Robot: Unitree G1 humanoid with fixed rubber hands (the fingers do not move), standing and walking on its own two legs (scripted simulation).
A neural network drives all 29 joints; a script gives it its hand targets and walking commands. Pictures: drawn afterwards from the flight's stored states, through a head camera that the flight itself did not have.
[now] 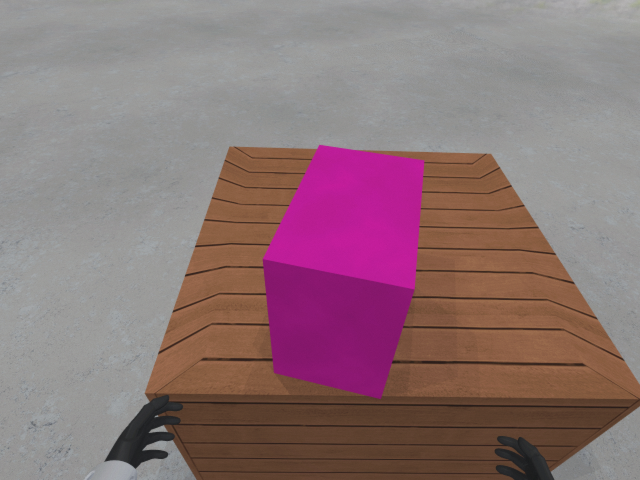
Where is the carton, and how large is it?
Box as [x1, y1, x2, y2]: [263, 145, 423, 398]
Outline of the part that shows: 319,145 263,257 274,372 380,398 414,289 423,160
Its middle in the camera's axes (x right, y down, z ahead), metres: +0.05 +0.04 +0.63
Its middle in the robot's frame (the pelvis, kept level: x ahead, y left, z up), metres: +0.46 +0.00 +0.01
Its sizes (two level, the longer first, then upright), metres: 0.283 0.177 0.268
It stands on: a pedestal, 0.65 m high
